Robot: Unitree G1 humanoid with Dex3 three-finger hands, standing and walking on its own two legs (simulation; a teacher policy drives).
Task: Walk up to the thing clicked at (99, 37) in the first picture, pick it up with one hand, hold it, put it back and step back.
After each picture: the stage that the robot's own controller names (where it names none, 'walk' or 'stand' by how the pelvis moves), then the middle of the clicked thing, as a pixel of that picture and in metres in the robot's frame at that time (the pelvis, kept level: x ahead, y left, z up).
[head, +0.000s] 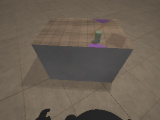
stand; (97, 36) +0.82 -0.06 +0.03
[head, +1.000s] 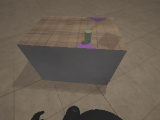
walk; (87, 36) +0.74 +0.07 +0.06
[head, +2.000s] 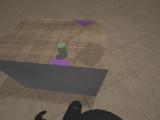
stand; (62, 50) +0.50 +0.26 +0.05
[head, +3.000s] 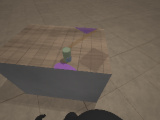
stand; (67, 55) +0.50 +0.21 +0.04
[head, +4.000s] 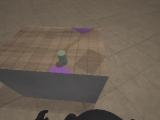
stand; (62, 58) +0.47 +0.23 +0.03
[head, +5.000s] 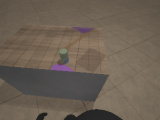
stand; (64, 56) +0.49 +0.22 +0.03
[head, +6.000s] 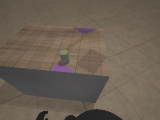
stand; (64, 57) +0.49 +0.22 +0.03
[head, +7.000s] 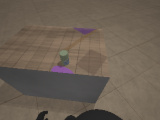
stand; (64, 57) +0.48 +0.22 +0.03
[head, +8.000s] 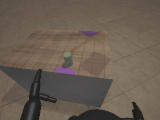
rise first; (68, 59) +0.48 +0.22 +0.03
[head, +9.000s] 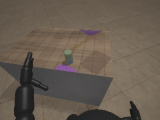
go down; (68, 57) +0.50 +0.21 +0.04
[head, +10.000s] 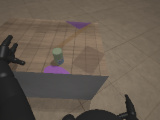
go down; (58, 56) +0.46 +0.21 +0.05
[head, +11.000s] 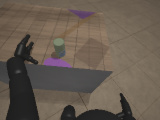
close in; (59, 48) +0.48 +0.20 +0.07
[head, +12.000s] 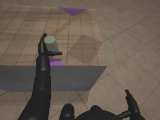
close; (52, 46) +0.49 +0.22 +0.09
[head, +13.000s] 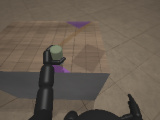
lift; (57, 55) +0.40 +0.20 +0.14
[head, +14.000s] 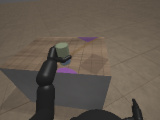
lift; (63, 54) +0.33 +0.17 +0.25
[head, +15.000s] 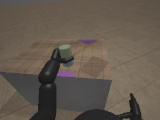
hold; (66, 55) +0.34 +0.15 +0.24
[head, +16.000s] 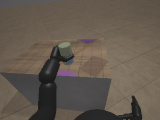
hold; (66, 53) +0.34 +0.14 +0.26
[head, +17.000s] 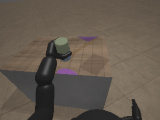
crouch; (63, 50) +0.33 +0.16 +0.28
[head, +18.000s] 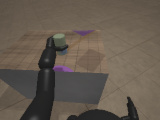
crouch; (60, 44) +0.43 +0.19 +0.23
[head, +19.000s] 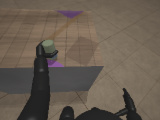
lower; (50, 50) +0.48 +0.22 +0.08
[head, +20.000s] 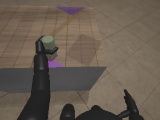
lower; (50, 46) +0.48 +0.22 +0.09
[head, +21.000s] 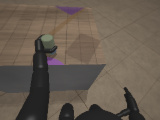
lower; (49, 45) +0.49 +0.22 +0.10
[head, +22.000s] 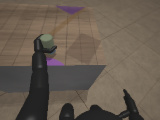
lower; (48, 45) +0.49 +0.23 +0.10
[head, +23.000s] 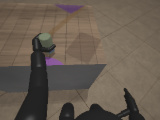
loosen; (47, 44) +0.50 +0.23 +0.10
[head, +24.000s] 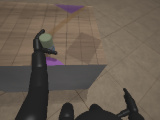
withdraw; (47, 44) +0.49 +0.23 +0.10
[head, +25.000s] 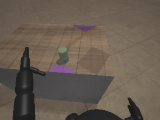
sink last; (63, 55) +0.47 +0.21 +0.07
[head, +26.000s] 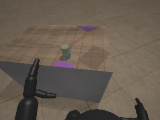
stand; (66, 51) +0.52 +0.23 +0.07
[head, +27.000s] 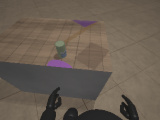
stand; (61, 49) +0.49 +0.24 +0.09
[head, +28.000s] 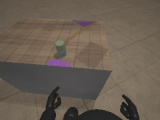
stand; (61, 49) +0.50 +0.24 +0.10
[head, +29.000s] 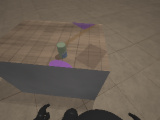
stand; (62, 50) +0.51 +0.24 +0.07
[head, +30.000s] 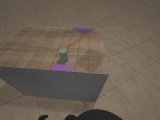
stand; (63, 55) +0.51 +0.23 +0.03
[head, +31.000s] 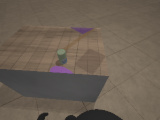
stand; (62, 56) +0.49 +0.23 +0.03
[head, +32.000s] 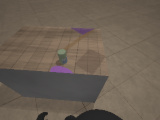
stand; (62, 56) +0.49 +0.23 +0.03
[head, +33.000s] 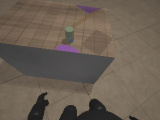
walk; (69, 35) +0.61 +0.17 +0.05
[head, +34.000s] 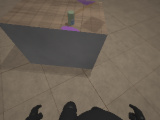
walk; (71, 18) +0.87 +0.25 +0.04
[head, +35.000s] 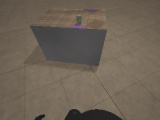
stand; (79, 19) +1.15 +0.22 +0.04
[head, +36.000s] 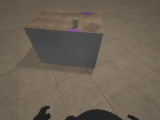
stand; (75, 23) +1.11 +0.23 +0.03
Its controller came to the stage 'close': yes
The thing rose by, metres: 0.24
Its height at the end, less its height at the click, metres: +0.00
